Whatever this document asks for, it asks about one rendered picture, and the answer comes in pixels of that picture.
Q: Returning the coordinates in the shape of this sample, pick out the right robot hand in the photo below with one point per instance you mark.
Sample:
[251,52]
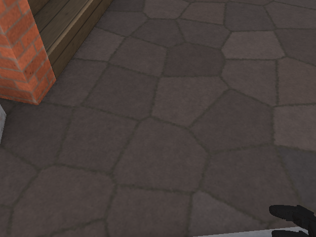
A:
[299,215]

